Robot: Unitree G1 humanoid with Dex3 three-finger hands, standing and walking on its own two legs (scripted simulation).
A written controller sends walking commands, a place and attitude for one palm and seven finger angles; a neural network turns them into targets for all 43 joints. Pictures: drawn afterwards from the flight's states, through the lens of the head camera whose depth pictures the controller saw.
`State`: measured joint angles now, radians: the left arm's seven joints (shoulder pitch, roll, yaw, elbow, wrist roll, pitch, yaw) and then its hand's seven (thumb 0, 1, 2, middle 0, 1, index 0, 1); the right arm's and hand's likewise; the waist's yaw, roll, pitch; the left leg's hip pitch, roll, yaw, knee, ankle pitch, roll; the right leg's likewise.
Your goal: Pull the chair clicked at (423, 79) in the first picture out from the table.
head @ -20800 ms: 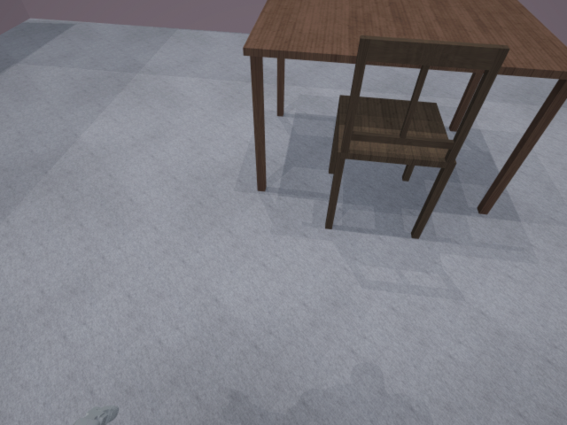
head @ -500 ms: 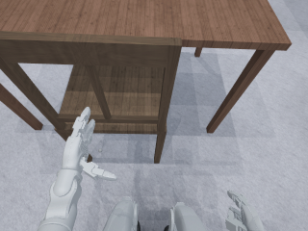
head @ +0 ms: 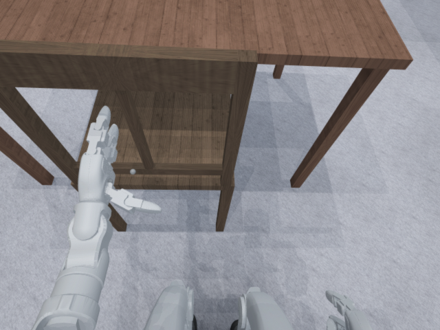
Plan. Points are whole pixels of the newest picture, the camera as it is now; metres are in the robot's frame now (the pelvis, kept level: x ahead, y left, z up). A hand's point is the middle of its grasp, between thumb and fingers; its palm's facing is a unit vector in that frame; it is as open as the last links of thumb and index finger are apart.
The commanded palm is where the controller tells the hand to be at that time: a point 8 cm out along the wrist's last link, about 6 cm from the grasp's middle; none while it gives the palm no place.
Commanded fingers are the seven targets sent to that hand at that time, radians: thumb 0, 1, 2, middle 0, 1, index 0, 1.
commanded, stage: push the fingers through the gap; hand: left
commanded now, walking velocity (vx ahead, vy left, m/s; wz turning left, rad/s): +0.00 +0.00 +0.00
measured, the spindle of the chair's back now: (138, 134) +0.48 +0.17 +0.01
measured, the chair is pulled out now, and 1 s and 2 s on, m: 0.00 0.00 0.00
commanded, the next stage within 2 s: hook a spindle and tug to test in 1.04 s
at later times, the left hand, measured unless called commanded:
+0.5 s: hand (143, 154) +0.43 +0.15 +0.01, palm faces +0.01 -1.00 -0.03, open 16.9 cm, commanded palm +0.41 +0.20 +0.02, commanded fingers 0.00 -0.50 0.30 -0.06 -0.08 -0.06 -0.08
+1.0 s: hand (141, 144) +0.44 +0.16 +0.02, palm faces +0.04 -1.00 -0.03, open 16.9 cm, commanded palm +0.42 +0.21 +0.02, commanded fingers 0.00 -0.50 0.30 -0.06 -0.08 -0.06 -0.08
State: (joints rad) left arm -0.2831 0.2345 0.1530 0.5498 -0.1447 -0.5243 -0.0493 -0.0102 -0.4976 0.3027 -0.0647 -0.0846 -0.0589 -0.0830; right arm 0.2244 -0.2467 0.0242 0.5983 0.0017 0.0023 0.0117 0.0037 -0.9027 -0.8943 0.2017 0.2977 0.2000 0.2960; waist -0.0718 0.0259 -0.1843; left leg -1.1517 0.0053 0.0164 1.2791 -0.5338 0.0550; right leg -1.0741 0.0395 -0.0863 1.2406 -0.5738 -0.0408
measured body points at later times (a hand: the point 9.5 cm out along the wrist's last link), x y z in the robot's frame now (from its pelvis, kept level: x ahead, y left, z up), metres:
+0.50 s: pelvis +0.00 +0.00 +0.00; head +0.13 +0.02 +0.43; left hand +0.42 +0.21 +0.02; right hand +0.09 -0.25 -0.12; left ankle +0.03 +0.09 -0.62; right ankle +0.01 -0.10 -0.62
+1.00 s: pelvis +0.00 +0.01 +0.00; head +0.14 +0.02 +0.43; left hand +0.44 +0.21 +0.03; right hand +0.06 -0.26 -0.12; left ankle +0.03 +0.09 -0.62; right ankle +0.01 -0.10 -0.62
